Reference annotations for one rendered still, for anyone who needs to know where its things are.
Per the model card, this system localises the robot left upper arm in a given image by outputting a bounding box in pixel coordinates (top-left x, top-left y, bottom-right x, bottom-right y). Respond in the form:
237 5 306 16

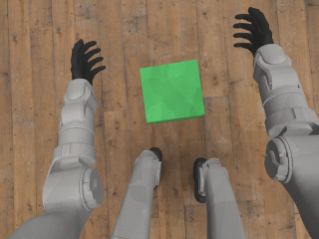
7 165 105 239

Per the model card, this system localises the carton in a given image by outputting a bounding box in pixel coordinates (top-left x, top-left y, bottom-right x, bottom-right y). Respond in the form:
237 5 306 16
140 59 205 123

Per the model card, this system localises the left robot shin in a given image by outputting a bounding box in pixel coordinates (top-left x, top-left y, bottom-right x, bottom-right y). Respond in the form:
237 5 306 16
133 150 158 167

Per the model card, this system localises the robot right forearm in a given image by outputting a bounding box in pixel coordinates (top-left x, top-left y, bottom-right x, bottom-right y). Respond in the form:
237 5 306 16
252 44 319 138

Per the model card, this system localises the robot right upper arm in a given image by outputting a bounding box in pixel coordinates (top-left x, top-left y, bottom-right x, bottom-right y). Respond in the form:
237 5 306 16
264 134 319 239

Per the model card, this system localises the robot left forearm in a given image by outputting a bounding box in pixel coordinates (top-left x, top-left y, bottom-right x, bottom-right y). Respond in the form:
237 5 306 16
42 79 98 210

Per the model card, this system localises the left robot hand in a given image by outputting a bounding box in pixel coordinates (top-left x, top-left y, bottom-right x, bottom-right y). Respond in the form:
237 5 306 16
71 39 106 85

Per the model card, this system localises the right robot hand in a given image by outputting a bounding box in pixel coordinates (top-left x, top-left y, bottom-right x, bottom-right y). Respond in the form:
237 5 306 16
232 7 274 57

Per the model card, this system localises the robot right thigh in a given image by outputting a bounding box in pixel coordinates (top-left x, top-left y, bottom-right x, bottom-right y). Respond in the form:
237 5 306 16
198 163 247 239

